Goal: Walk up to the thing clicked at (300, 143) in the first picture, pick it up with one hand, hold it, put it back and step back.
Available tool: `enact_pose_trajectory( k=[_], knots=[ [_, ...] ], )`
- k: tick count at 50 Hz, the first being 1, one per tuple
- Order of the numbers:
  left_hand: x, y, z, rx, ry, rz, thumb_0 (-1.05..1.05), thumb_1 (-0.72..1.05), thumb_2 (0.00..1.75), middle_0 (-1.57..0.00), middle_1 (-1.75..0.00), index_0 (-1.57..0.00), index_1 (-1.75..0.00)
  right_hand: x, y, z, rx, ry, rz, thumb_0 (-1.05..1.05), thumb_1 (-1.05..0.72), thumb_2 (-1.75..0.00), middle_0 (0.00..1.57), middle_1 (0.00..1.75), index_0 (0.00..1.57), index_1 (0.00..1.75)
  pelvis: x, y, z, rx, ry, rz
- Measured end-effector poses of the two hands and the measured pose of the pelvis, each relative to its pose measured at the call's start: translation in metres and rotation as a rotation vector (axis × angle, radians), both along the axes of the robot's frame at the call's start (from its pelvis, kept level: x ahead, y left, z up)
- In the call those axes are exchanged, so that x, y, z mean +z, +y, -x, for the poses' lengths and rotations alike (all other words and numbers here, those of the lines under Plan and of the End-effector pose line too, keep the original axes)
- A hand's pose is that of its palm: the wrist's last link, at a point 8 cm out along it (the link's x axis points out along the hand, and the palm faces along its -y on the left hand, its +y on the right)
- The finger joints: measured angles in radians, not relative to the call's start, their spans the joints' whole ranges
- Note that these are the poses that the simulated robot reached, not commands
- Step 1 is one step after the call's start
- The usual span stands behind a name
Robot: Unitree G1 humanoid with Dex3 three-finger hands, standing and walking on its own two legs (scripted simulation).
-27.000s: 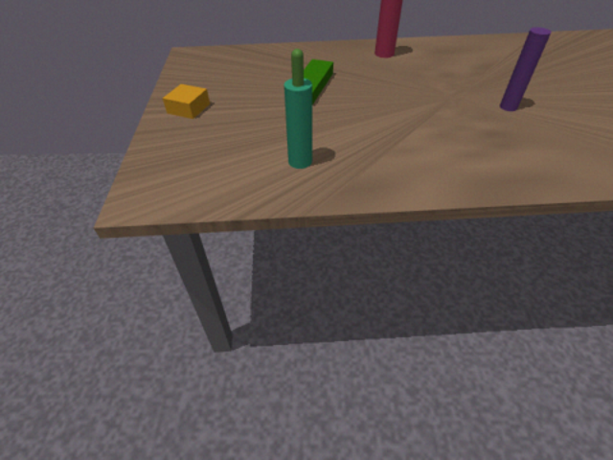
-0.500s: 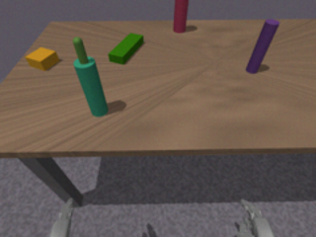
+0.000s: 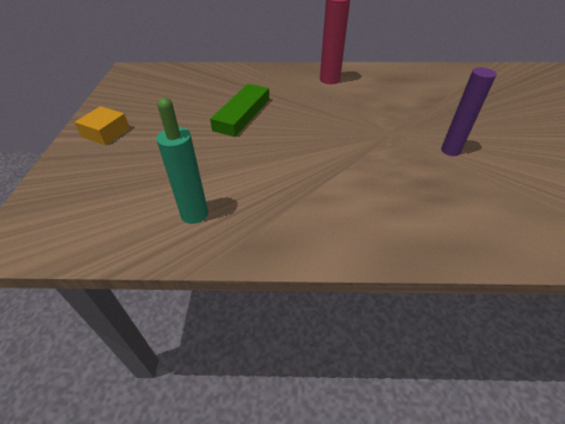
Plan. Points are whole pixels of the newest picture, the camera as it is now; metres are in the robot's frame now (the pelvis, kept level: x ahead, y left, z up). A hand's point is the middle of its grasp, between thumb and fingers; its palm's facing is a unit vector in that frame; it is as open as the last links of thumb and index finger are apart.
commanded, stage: stand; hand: left
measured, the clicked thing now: (181, 164) +0.53 +0.19 +0.09
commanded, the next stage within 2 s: none
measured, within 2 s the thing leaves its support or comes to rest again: neither
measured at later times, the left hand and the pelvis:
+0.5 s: hand out of the picture +0.05 +0.25 -0.13, palm faces +0.01 -0.93 -0.36, open 7.4 cm; pelvis -0.01 -0.01 +0.02, yaw +0 degrees
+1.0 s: hand out of the picture +0.06 +0.25 -0.14, palm faces -0.01 -0.94 -0.34, open 7.3 cm; pelvis +0.00 +0.00 +0.02, yaw +0 degrees
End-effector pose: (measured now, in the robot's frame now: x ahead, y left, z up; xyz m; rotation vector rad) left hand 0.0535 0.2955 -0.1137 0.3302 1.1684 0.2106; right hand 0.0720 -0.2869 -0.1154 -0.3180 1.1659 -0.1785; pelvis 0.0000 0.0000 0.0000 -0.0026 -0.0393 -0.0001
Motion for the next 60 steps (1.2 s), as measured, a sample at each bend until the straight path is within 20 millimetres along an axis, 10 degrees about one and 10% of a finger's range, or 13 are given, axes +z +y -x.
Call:
enact_pose_trajectory(
  k=[17,39,60],
  knots=[
    [0.017,-0.005,0.01,0.033,0.049,0.003,0.0,0.82,0.89,-0.2,-0.3,-0.21,-0.3,0.006,-0.002,0.017,-0.017,0.058,-0.029,0.01,-0.9,-0.9,0.21,0.3,0.2,0.3,0.019,-0.005,0.007,0.009,-0.03,-0.004],
    [0.015,-0.003,0.007,0.038,0.086,0.017,0.0,0.91,0.9,-0.2,-0.3,-0.21,-0.3,0.012,-0.01,0.032,-0.043,0.117,-0.004,0.01,-0.9,-0.9,0.2,0.3,0.2,0.3,0.023,-0.004,0.007,0.002,-0.019,-0.001],
    [0.017,0.0,-0.019,0.034,0.075,0.019,0.0,0.91,0.9,-0.2,-0.3,-0.21,-0.3,0.016,-0.005,-0.006,-0.026,0.075,-0.002,0.01,-0.9,-0.9,0.21,0.3,0.2,0.3,0.025,0.001,-0.012,-0.002,-0.005,-0.002]
  ],
)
